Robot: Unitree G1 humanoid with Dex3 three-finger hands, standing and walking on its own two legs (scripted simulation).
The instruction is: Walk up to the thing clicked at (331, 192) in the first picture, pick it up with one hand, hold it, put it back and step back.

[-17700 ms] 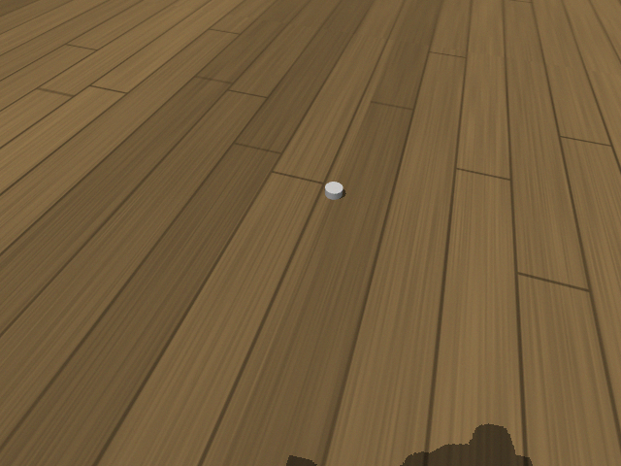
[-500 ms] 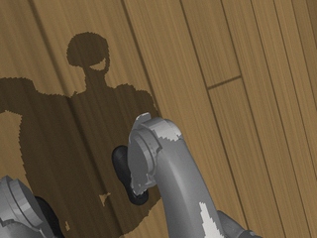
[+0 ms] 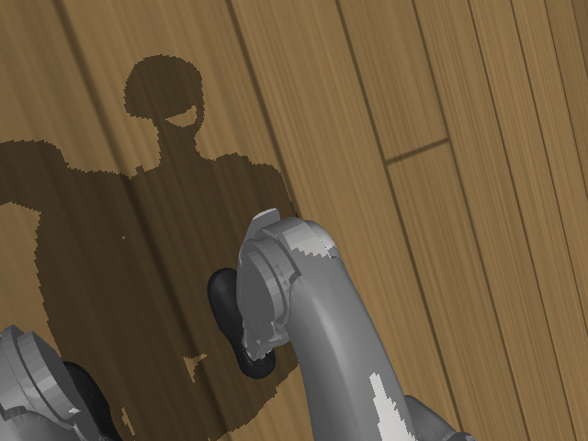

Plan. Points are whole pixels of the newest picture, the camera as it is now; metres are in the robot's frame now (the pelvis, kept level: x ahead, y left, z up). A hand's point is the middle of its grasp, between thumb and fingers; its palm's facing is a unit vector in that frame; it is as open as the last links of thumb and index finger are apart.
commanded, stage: close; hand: left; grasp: from above
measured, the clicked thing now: out of the picture +0.48 +0.31 -0.29
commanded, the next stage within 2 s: settle in 0.18 s
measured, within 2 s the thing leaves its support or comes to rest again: leaves its support in 0.56 s
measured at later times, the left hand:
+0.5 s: hand out of the picture +0.47 +0.30 -0.27, palm faces -0.44 -0.15 -0.89, open 9.9 cm
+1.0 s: hand out of the picture +0.47 +0.32 -0.18, palm faces -0.43 -0.12 -0.89, open 9.8 cm
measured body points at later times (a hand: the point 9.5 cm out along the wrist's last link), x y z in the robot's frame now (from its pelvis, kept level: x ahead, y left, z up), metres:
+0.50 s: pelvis +0.00 +0.00 +0.00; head +0.30 +0.12 +0.31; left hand +0.49 +0.30 -0.21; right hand +0.02 -0.24 -0.05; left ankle +0.06 +0.13 -0.28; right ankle +0.13 -0.12 -0.28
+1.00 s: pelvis +0.00 +0.00 +0.01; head +0.25 +0.10 +0.37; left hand +0.49 +0.32 -0.12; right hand +0.07 -0.27 -0.06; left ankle +0.06 +0.13 -0.28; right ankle +0.13 -0.12 -0.28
